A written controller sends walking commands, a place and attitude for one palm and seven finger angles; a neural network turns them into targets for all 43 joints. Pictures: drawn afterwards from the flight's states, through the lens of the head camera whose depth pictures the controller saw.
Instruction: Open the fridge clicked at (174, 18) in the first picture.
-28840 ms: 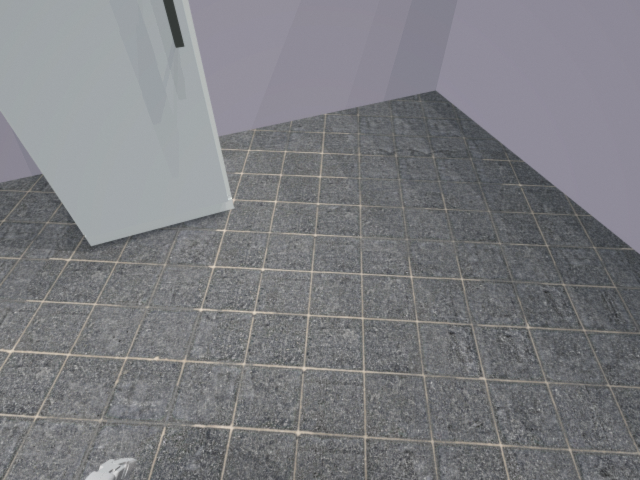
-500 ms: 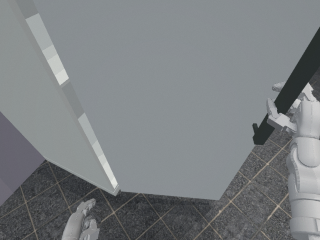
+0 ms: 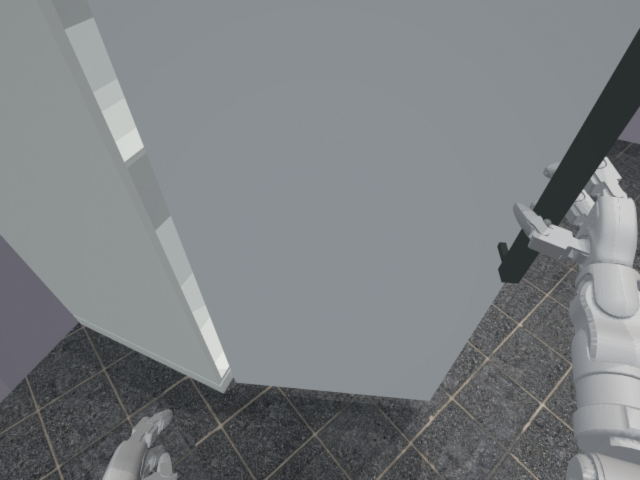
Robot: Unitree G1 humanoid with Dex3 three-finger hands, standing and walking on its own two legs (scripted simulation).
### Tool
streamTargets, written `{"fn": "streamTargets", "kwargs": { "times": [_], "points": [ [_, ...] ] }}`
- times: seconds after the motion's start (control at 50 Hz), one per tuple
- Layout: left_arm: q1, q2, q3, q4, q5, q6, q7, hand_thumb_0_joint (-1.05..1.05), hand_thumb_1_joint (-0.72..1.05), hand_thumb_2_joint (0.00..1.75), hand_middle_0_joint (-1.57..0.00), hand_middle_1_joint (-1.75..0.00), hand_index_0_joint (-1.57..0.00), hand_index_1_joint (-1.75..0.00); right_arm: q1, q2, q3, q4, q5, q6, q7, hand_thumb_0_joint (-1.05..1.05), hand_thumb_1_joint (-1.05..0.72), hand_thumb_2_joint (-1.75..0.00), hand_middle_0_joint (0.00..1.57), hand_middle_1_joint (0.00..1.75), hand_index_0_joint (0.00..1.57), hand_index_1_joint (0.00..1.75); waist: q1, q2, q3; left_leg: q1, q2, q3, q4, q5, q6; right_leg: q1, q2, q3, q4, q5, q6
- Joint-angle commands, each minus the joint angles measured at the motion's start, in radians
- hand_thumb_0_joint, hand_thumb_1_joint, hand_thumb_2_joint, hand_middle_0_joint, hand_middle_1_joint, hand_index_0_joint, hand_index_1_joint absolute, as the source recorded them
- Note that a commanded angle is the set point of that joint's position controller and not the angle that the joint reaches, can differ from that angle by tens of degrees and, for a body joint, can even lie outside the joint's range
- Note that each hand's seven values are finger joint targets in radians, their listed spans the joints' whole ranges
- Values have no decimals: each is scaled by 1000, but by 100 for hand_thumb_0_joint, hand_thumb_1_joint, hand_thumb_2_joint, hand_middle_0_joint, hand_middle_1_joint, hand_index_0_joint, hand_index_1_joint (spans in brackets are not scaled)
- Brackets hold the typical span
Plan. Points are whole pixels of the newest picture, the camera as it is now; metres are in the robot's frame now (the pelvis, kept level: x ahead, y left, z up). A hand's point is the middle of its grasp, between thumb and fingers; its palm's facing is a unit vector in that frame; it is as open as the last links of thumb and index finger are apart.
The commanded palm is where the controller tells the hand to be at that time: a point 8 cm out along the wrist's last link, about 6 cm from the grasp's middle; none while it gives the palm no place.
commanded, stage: loosen the grip on the handle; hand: right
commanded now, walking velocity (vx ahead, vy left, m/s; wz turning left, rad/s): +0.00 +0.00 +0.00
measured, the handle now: (563, 166) +0.45 -0.24 +0.20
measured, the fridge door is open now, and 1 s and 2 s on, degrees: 71 72 72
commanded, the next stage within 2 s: slip the hand off the handle in 0.38 s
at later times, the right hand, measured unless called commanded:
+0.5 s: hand (550, 233) +0.40 -0.23 +0.14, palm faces +0.24 +0.95 -0.19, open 14.5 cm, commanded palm +0.36 -0.29 +0.14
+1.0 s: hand (611, 246) +0.38 -0.30 +0.13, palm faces +0.26 +0.94 -0.20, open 14.6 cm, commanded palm +0.35 -0.35 +0.14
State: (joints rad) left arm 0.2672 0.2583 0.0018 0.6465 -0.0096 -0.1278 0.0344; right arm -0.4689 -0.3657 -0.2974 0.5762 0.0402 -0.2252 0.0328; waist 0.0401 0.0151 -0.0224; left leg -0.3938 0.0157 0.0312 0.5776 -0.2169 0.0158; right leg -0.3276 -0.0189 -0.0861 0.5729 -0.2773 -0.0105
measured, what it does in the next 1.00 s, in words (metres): stands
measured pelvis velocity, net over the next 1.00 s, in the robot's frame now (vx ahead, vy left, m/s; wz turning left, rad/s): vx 0.03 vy -0.01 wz -0.03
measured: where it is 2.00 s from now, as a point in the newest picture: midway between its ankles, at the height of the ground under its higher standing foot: outside the picture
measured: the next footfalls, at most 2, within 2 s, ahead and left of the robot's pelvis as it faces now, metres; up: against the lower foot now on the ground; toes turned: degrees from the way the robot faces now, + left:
none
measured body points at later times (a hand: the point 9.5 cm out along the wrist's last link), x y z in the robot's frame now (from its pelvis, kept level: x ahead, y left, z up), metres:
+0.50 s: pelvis +0.03 +0.01 -0.01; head +0.07 +0.01 +0.44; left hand +0.16 +0.26 -0.11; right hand +0.38 -0.28 +0.15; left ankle +0.05 +0.11 -0.73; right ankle +0.01 -0.11 -0.73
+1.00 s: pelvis +0.03 -0.01 -0.01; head +0.07 -0.02 +0.44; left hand +0.17 +0.24 -0.11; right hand +0.36 -0.35 +0.14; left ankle +0.05 +0.11 -0.73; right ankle +0.01 -0.11 -0.73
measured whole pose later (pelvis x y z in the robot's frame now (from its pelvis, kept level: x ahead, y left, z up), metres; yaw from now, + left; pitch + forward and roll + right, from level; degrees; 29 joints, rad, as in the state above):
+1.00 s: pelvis +0.03 -0.01 -0.01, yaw -1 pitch +7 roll +1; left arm 0.28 0.25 -0.02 0.63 -0.02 -0.08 0.07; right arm -0.34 -0.45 -0.41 0.51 0.13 -0.34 0.21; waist 0.00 -0.01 -0.07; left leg -0.48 0.02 0.06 0.67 -0.31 0.00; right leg -0.45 -0.02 -0.04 0.71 -0.38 -0.02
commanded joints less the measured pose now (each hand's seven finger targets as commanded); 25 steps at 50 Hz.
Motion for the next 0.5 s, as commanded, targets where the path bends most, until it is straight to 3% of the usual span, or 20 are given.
{"fn": "streamTargets", "kwargs": {
  "times": [0.0, 0.02, 0.06, 0.12, 0.14, 0.16, 0.2, 0.24, 0.26, 0.28, 0.3, 0.34, 0.38, 0.44, 0.46, 0.48],
  "points": [
    [-78, 147, 39, -149, -13, -51, 13, 0, 90, 90, -20, -30, -20, -30, -385, -276, -62, -194, 1, -186, -18, 0, 43, -26, 44, 138, 44, 138, -33, 46, -180, 45, 4, -49, -111, -256, 7, -80, 17, 38, -71, -158, -18],
    [-76, 146, 37, -147, -15, -52, 18, 0, 90, 90, -20, -30, -20, -30, -423, -277, -44, -194, -1, -195, -14, 0, 55, -20, 42, 137, 42, 137, -24, 22, -185, 43, 6, -63, -115, -275, 6, -87, 25, 33, -60, -166, -21],
    [-62, 146, 38, -141, -20, -48, 26, 0, 90, 90, -20, -30, -20, -30, -442, -323, -65, -182, -2, -199, -5, 0, 55, -20, 40, 133, 40, 133, -26, -30, -220, 75, 13, -93, -123, -282, 6, -96, 31, 23, -43, -153, -23],
    [-58, 148, 35, -127, -26, -50, 38, 0, 90, 90, -20, -30, -20, -30, -460, -316, -52, -157, 34, -189, 21, 0, 55, -20, 36, 128, 36, 128, -13, 0, -208, 85, 25, -128, -148, -307, -2, -127, 33, 22, -20, -136, -23],
    [-49, 153, 40, -116, -25, -47, 42, 0, 90, 90, -20, -30, -20, -30, -449, -347, -90, -136, 49, -187, 27, 0, 55, -20, 34, 127, 34, 127, -14, 34, -216, 103, 32, -146, -153, -309, -7, -141, 29, 23, -6, -123, -24],
    [-49, 154, 39, -115, -27, -45, 43, 0, 90, 90, -20, -30, -20, -30, -457, -357, -94, -147, 54, -190, 34, 0, 55, -20, 33, 125, 33, 125, -19, 15, -242, 121, 34, -155, -147, -295, -8, -145, 31, 26, -3, -106, -23],
    [-53, 145, 41, -119, -23, -47, 40, 0, 90, 90, -20, -30, -20, -30, -407, -326, -84, -183, 67, -198, 47, 0, 55, -20, 30, 122, 30, 122, -35, -33, -277, 147, 34, -150, -123, -226, -3, -134, 34, 28, 2, -63, -21],
    [-38, 149, 46, -107, -19, -43, 40, 0, 90, 90, -20, -30, -20, -30, -394, -346, -109, -191, 72, -207, 49, 0, 55, -20, 28, 118, 28, 118, -32, -15, -287, 156, 30, -138, -99, -151, -4, -131, 29, 34, 15, -21, -23],
    [-32, 148, 44, -109, -19, -42, 37, 0, 90, 90, -20, -30, -20, -30, -388, -320, -92, -200, 75, -209, 52, 0, 55, -20, 26, 117, 26, 117, -26, -8, -296, 156, 25, -124, -84, -89, -6, -122, 31, 36, 13, 9, -24],
    [-27, 148, 49, -109, -17, -41, 36, 0, 90, 90, -20, -30, -20, -30, -355, -319, -108, -224, 82, -208, 50, 0, 55, -20, 25, 115, 25, 115, -37, -1, -322, 172, 20, -110, -64, -8, -6, -104, 31, 35, 18, 54, -25],
    [-24, 146, 50, -112, -15, -40, 35, 0, 90, 90, -20, -30, -20, -30, -327, -308, -104, -254, 81, -205, 51, 0, 55, -20, 25, 115, 25, 115, -46, -38, -350, 182, 14, -88, -40, 70, -3, -82, 32, 34, 15, 97, -23],
    [-11, 148, 50, -111, -12, -38, 34, 0, 90, 90, -20, -30, -20, -30, -297, -296, -107, -285, 90, -192, 50, 0, 55, -20, 25, 115, 25, 115, -42, -5, -365, 195, 4, -59, -12, 195, -5, -59, 27, 42, 22, 175, -25],
    [-5, 142, 53, -119, -10, -35, 29, 0, 90, 90, -20, -30, -20, -30, -251, -274, -103, -345, 88, -182, 47, 0, 55, -20, 25, 115, 25, 115, -55, -34, -398, 202, -2, -42, 10, 288, -5, -26, 29, 40, 26, 248, -23],
    [-14, 135, 50, -127, -10, -35, 26, 0, 90, 90, -20, -30, -20, -30, -221, -235, -72, -411, 79, -170, 36, 0, 55, -20, 25, 115, 25, 115, -49, -51, -364, 163, -11, -21, 15, 297, 0, 2, 22, 48, 28, 287, -22],
    [10, 148, 49, -96, -8, -24, 32, 0, 90, 90, -20, -30, -20, -30, -200, -319, -158, -252, 67, -155, 25, 0, 55, -20, 25, 115, 25, 115, -31, 8, -284, 113, -12, -20, 10, 263, -5, -50, 18, 49, 35, 242, -19],
    [8, 144, 45, -105, -8, -16, 31, 0, 90, 90, -20, -30, -20, -30, -196, -294, -136, -260, 64, -155, 31, 0, 55, -20, 25, 115, 25, 115, -34, 23, -286, 120, -9, -18, 14, 247, -9, -73, 21, 51, 29, 222, -18]
  ]
}}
